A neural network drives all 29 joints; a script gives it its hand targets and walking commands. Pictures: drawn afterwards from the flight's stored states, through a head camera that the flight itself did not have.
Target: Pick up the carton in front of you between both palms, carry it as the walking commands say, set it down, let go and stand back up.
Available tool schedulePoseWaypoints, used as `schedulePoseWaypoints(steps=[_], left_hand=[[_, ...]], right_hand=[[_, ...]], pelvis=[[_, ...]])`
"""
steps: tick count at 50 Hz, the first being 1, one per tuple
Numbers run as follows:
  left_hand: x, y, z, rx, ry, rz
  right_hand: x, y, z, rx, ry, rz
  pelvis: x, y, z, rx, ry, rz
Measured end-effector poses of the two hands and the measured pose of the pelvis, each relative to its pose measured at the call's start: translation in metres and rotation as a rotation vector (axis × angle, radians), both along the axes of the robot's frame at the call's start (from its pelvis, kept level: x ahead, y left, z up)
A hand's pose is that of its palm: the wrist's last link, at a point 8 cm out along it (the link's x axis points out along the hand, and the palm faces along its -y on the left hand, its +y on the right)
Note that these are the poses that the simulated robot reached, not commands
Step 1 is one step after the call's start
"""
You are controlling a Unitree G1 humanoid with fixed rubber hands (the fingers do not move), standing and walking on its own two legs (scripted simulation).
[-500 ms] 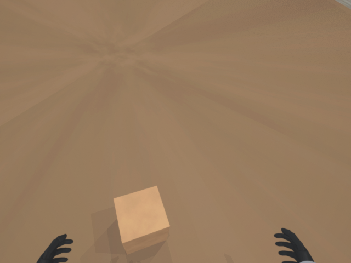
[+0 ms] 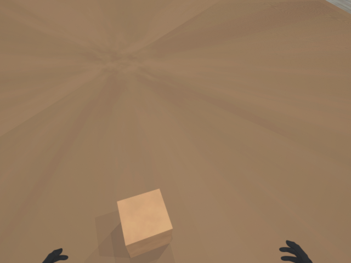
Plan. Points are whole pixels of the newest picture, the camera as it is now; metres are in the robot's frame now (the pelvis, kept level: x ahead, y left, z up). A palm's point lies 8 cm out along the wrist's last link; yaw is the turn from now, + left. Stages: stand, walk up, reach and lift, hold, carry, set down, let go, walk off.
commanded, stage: stand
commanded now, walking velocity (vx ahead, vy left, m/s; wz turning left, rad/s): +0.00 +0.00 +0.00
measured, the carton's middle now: (145, 223) +0.40 +0.11 -0.65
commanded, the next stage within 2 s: none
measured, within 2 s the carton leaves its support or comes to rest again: neither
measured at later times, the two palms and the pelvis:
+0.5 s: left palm out of the picture +0.07 +0.30 -0.11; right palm out of the picture +0.08 -0.31 -0.09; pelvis -0.01 +0.00 +0.00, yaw +0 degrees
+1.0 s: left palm out of the picture +0.06 +0.30 -0.11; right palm out of the picture +0.09 -0.32 -0.09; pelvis -0.01 +0.00 +0.00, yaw +1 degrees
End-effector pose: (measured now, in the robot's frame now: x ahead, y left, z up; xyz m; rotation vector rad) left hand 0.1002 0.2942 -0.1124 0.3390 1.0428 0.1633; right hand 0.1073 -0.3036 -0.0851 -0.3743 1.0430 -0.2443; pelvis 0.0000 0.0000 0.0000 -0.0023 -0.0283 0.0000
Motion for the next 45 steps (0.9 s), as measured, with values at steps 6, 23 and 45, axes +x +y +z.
schedulePoseWaypoints(steps=[6, 23, 45], left_hand=[[-0.014, 0.002, -0.001, 0.004, 0.028, 0.007], [-0.034, 0.006, -0.001, 0.017, 0.071, 0.019], [-0.037, 0.009, 0.001, 0.025, 0.085, 0.037]], right_hand=[[-0.009, -0.003, -0.001, 0.0, 0.019, -0.003], [-0.025, -0.008, -0.004, 0.002, 0.061, -0.007], [-0.022, -0.012, -0.005, -0.001, 0.075, 0.006]], pelvis=[[-0.006, -0.001, 0.001, -0.001, -0.006, 0.002], [-0.015, -0.003, 0.003, -0.003, -0.01, 0.008], [-0.015, -0.005, 0.004, -0.003, -0.01, 0.018]])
